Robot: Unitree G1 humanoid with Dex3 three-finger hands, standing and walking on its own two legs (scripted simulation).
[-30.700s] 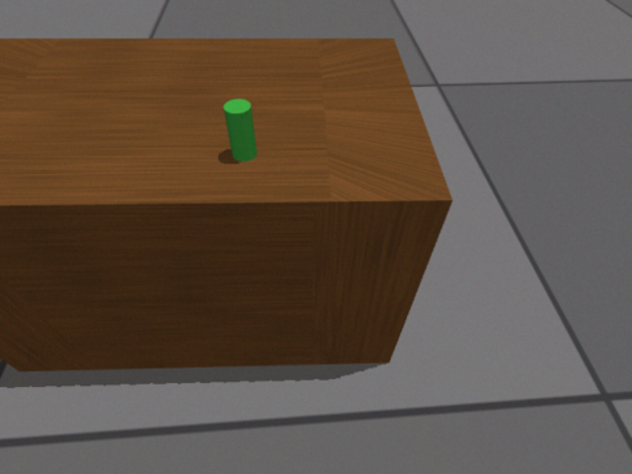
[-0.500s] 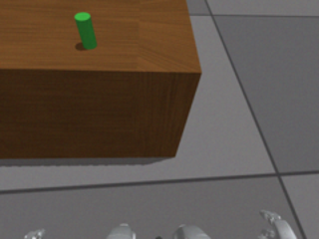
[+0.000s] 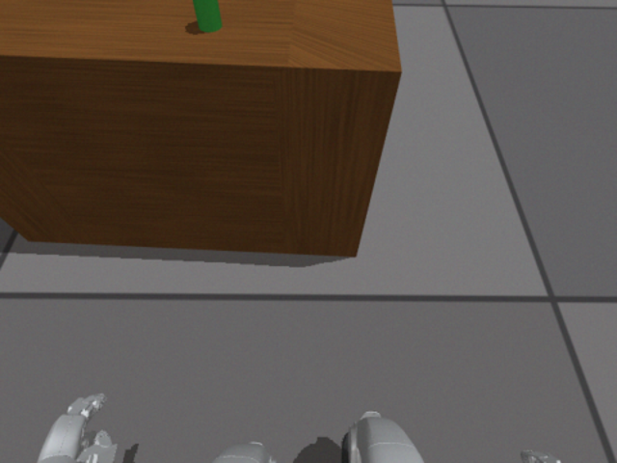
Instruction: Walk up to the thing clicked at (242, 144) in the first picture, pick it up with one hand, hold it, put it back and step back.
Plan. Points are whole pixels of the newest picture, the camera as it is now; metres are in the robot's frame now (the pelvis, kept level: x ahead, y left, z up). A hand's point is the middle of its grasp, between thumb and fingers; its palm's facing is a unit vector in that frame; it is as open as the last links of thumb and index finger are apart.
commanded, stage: step back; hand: left
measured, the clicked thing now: out of the picture +0.94 +0.22 +0.06
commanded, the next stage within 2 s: stand in 1.48 s
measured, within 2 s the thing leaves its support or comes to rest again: neither
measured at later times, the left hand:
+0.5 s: hand out of the picture -0.09 +0.26 -0.12, palm faces -0.03 -0.89 -0.45, open 7.4 cm
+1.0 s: hand out of the picture -0.12 +0.25 -0.12, palm faces +0.05 -0.93 -0.36, open 7.4 cm
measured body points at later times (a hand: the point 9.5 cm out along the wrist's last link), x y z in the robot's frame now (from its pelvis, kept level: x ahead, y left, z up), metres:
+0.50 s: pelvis -0.16 -0.02 +0.01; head -0.13 -0.05 +0.46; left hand -0.09 +0.30 -0.09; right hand -0.07 -0.34 -0.12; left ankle -0.15 +0.13 -0.66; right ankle -0.15 -0.13 -0.71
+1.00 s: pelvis -0.17 -0.01 +0.02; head -0.16 -0.02 +0.47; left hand -0.12 +0.30 -0.10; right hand -0.09 -0.32 -0.11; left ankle -0.15 +0.12 -0.69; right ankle -0.16 -0.13 -0.71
